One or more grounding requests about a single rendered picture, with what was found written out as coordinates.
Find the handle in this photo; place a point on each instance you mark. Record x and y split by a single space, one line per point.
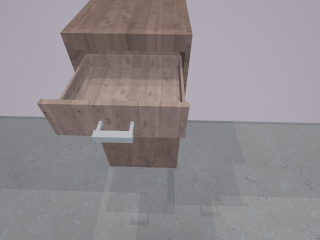
111 136

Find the cabinet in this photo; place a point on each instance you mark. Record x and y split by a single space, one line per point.
133 27

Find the drawer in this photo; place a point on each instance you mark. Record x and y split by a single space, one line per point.
118 89

